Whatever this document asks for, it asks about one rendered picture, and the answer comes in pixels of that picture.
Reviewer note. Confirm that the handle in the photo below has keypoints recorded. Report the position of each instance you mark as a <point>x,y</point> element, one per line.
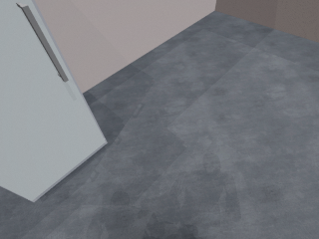
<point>30,17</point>

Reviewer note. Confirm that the fridge door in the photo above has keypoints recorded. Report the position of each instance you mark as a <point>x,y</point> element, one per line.
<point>46,128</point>

